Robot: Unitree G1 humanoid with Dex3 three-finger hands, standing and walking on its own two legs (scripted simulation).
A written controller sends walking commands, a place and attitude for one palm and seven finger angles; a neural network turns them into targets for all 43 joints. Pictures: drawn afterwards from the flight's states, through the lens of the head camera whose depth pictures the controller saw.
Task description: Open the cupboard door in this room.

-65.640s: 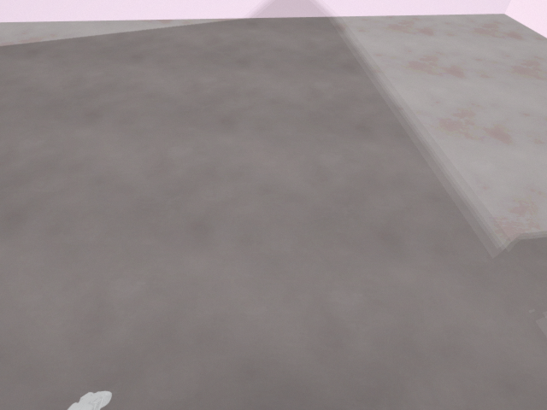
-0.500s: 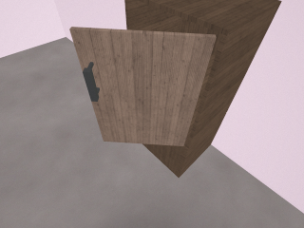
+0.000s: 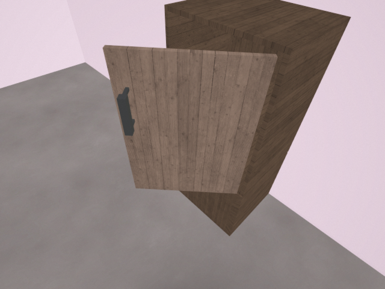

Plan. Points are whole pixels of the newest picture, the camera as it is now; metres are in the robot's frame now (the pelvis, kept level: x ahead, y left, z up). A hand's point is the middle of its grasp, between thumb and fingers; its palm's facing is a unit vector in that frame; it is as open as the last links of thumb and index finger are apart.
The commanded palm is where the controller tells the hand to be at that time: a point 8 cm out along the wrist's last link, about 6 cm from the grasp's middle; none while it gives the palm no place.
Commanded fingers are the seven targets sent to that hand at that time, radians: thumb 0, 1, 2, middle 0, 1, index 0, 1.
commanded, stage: look again from close up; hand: left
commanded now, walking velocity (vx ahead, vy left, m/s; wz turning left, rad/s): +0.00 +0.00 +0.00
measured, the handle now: (127, 111) +0.55 +0.23 +0.07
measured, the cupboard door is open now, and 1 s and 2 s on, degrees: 43 43 43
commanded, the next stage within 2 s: raise the hand with hooked fingers in 0.10 s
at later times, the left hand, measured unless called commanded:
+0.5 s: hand (88, 262) +0.17 +0.22 +0.00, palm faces +0.11 -0.99 -0.05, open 8.0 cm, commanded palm +0.10 +0.27 -0.04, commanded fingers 0.00 0.53 0.74 -0.23 -0.54 -0.23 -0.54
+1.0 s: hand (82, 247) +0.20 +0.24 +0.00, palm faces +0.01 -1.00 -0.04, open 10.9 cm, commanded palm +0.16 +0.29 +0.01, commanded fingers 0.00 -0.06 0.49 -0.27 -0.92 -0.27 -0.92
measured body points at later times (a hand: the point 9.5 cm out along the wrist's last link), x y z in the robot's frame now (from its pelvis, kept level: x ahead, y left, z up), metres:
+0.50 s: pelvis -0.05 +0.01 -0.05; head -0.03 +0.02 +0.40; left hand +0.16 +0.27 +0.00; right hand +0.14 -0.23 -0.11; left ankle +0.01 +0.09 -0.74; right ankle +0.02 -0.11 -0.73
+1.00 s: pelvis -0.01 -0.01 -0.06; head +0.04 +0.00 +0.39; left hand +0.19 +0.29 +0.00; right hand +0.18 -0.22 -0.13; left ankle +0.01 +0.09 -0.74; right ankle +0.02 -0.12 -0.74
